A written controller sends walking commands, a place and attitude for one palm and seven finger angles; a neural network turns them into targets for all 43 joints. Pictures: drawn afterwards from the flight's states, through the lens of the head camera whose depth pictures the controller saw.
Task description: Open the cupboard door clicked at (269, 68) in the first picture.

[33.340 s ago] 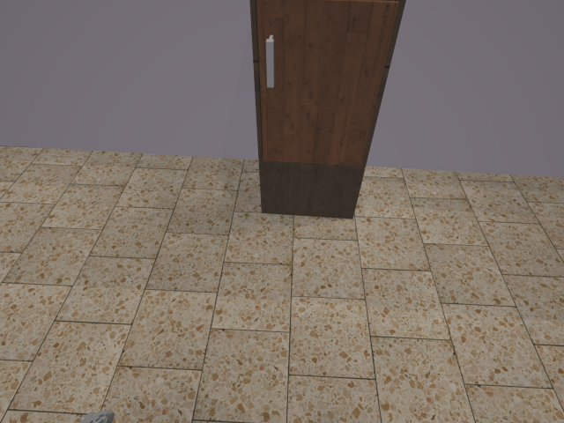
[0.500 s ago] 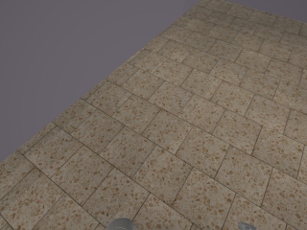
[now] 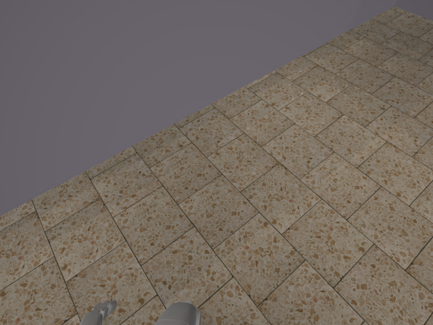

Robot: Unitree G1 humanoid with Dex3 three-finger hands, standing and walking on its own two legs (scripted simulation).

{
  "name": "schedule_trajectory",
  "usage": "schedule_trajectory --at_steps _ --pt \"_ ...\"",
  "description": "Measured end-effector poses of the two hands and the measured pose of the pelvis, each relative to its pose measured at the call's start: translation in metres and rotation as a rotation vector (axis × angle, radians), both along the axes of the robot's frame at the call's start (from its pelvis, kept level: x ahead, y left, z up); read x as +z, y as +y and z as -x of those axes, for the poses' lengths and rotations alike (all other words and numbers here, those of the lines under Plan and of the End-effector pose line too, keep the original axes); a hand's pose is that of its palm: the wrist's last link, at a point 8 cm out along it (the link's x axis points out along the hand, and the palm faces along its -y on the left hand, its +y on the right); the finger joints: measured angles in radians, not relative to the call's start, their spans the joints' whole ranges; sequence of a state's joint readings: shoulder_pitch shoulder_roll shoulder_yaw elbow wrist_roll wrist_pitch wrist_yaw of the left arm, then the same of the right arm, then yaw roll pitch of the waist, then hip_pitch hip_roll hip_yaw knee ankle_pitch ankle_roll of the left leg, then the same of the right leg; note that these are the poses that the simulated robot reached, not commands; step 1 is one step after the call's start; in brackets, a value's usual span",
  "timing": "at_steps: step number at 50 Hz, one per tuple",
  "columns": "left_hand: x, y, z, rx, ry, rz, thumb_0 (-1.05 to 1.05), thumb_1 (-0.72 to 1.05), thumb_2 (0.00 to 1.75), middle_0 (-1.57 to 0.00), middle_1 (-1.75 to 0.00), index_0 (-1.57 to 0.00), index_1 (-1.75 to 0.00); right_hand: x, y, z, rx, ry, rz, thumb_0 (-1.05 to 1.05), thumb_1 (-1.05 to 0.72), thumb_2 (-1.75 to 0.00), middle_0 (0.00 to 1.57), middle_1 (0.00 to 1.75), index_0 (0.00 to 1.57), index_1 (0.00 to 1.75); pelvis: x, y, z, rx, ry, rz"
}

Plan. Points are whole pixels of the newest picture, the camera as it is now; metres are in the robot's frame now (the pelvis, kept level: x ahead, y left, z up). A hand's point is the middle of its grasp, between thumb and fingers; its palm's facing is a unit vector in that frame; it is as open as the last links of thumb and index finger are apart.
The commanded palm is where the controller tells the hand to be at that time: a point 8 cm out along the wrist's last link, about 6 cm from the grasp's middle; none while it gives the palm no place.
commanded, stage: turn to face it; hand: left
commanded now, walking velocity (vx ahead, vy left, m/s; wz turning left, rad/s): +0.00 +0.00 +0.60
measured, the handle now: out of the picture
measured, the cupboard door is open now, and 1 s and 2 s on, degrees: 44 44 44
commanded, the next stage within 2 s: none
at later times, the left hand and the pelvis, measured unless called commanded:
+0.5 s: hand out of the picture +0.05 +0.22 -0.15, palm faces +0.32 -0.90 -0.29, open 7.4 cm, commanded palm none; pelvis +0.02 -0.02 +0.00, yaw +18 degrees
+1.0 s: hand out of the picture -0.04 +0.17 -0.17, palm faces +0.61 -0.74 -0.26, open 7.4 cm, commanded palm none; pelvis +0.03 -0.05 +0.00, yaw +37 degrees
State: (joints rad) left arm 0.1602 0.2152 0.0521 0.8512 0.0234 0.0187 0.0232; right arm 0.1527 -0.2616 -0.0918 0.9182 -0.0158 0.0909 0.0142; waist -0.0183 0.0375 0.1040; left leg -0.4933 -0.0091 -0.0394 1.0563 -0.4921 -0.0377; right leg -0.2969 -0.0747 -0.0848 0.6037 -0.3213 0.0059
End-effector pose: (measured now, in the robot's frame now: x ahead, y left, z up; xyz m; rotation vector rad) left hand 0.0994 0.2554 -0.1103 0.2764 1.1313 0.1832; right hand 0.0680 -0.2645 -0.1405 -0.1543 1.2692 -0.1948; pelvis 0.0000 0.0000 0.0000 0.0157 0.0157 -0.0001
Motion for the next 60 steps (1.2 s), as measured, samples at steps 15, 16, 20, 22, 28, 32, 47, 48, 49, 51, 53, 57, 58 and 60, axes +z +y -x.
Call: schedule_trajectory --at_steps 15,16,20,22,28,32,47,48,49,51,53,57,58,60 --pt "-0.036 0.013 0.077 0.250 0.117 0.096 0.01 0.90 0.90 -0.20 -0.30 -0.21 -0.30 0.021 0.035 -0.081 0.266 -0.097 0.053 0.00 -0.91 -0.90 0.20 0.30 0.20 0.30 -0.005 0.006 -0.007 0.200 0.007 0.011" --pt "-0.033 0.014 0.078 0.264 0.114 0.091 0.01 0.90 0.90 -0.20 -0.30 -0.21 -0.30 0.022 0.036 -0.081 0.277 -0.091 0.053 0.00 -0.91 -0.90 0.20 0.30 0.20 0.30 -0.003 0.005 -0.007 0.211 0.007 0.013" --pt "-0.018 0.016 0.078 0.308 0.076 0.067 0.01 0.91 0.90 -0.20 -0.29 -0.20 -0.30 0.022 0.036 -0.081 0.313 -0.056 0.038 0.00 -0.91 -0.90 0.20 0.30 0.20 0.30 0.004 -0.004 -0.010 0.252 0.007 0.018" --pt "-0.012 0.014 0.076 0.322 0.055 0.051 0.01 0.91 0.90 -0.20 -0.29 -0.20 -0.30 0.018 0.032 -0.081 0.327 -0.038 0.025 0.00 -0.91 -0.90 0.20 0.30 0.20 0.30 0.005 -0.010 -0.011 0.275 0.006 0.020" --pt "-0.002 -0.006 0.077 0.365 -0.008 -0.015 0.01 0.91 0.90 -0.20 -0.29 -0.20 -0.30 -0.004 0.010 -0.098 0.362 -0.004 -0.012 0.00 -0.91 -0.90 0.21 0.30 0.20 0.30 -0.005 -0.037 -0.019 0.350 0.009 0.000" --pt "0.004 -0.027 0.095 0.424 0.015 -0.002 0.01 0.91 0.90 -0.20 -0.29 -0.20 -0.30 0.001 0.006 -0.118 0.407 0.005 -0.009 0.01 -0.91 -0.90 0.20 0.30 0.20 0.30 0.003 -0.043 -0.022 0.412 -0.006 -0.013" --pt "-0.034 -0.053 0.177 0.681 0.121 0.111 0.01 0.90 0.90 -0.20 -0.30 -0.21 -0.30 0.020 0.072 -0.190 0.691 -0.123 0.022 0.00 -0.91 -0.90 0.20 0.30 0.20 0.30 -0.006 -0.040 -0.025 0.614 0.006 -0.006" --pt "-0.031 -0.052 0.178 0.697 0.117 0.106 0.01 0.90 0.90 -0.20 -0.30 -0.21 -0.30 0.020 0.073 -0.190 0.704 -0.115 0.022 0.00 -0.91 -0.90 0.20 0.30 0.20 0.30 -0.004 -0.042 -0.026 0.627 0.005 -0.003" --pt "-0.028 -0.051 0.178 0.710 0.109 0.099 0.01 0.91 0.90 -0.20 -0.29 -0.21 -0.30 0.020 0.074 -0.190 0.716 -0.104 0.022 0.00 -0.91 -0.90 0.20 0.30 0.20 0.30 -0.002 -0.044 -0.028 0.639 0.005 0.000" --pt "-0.021 -0.051 0.176 0.729 0.088 0.081 0.01 0.91 0.90 -0.20 -0.29 -0.20 -0.30 0.017 0.074 -0.191 0.737 -0.082 0.015 0.00 -0.91 -0.90 0.20 0.30 0.20 0.30 0.000 -0.048 -0.031 0.662 0.004 0.005" --pt "-0.014 -0.053 0.172 0.744 0.064 0.059 0.01 0.91 0.90 -0.20 -0.29 -0.20 -0.30 0.013 0.071 -0.195 0.752 -0.062 0.005 0.00 -0.91 -0.90 0.20 0.30 0.20 0.30 0.001 -0.053 -0.036 0.686 0.003 0.009" --pt "-0.008 -0.062 0.169 0.770 0.018 -0.002 0.01 0.91 0.90 -0.20 -0.29 -0.20 -0.30 -0.004 0.066 -0.210 0.774 -0.036 -0.020 0.00 -0.91 -0.90 0.21 0.30 0.20 0.30 -0.008 -0.066 -0.048 0.737 0.007 -0.002" --pt "-0.006 -0.067 0.170 0.782 0.017 -0.007 0.01 0.91 0.90 -0.20 -0.29 -0.20 -0.30 -0.005 0.066 -0.215 0.785 -0.029 -0.020 0.00 -0.91 -0.90 0.20 0.30 0.20 0.30 -0.007 -0.068 -0.049 0.757 0.000 -0.002" --pt "-0.002 -0.078 0.173 0.814 0.022 -0.003 0.01 0.91 0.90 -0.20 -0.29 -0.20 -0.30 -0.002 0.068 -0.223 0.807 -0.019 -0.018 0.01 -0.91 -0.90 0.20 0.30 0.20 0.30 -0.002 -0.069 -0.051 0.789 -0.007 -0.007"
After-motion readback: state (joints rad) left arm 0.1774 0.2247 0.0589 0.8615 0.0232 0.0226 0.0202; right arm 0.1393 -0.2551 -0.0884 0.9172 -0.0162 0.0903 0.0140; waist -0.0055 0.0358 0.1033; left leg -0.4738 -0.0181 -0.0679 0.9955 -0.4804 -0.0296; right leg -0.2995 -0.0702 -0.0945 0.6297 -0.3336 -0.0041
